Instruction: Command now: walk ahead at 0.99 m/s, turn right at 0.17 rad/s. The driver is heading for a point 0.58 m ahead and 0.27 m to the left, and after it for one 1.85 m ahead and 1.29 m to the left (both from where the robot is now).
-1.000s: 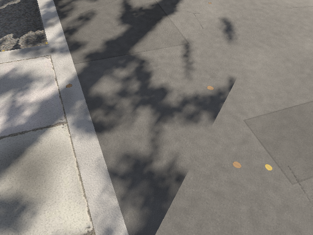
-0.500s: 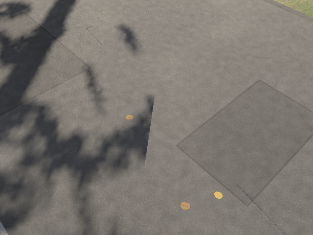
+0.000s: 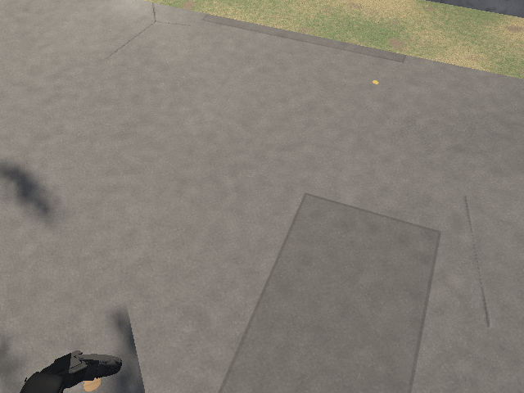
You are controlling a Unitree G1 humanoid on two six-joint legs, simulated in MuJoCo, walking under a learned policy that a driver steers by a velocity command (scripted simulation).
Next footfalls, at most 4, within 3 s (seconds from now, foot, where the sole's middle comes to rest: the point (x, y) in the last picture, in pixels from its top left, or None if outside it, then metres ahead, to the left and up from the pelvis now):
0.14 right None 0.35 -0.11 -0.77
0.60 left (211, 304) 0.75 0.11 -0.77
0.96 right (189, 213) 1.08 0.18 -0.77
1.38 left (170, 288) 0.81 0.23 -0.77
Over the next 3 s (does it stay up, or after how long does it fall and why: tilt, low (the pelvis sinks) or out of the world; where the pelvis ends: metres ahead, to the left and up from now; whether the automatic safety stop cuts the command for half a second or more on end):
stays up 0.93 0.15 0.00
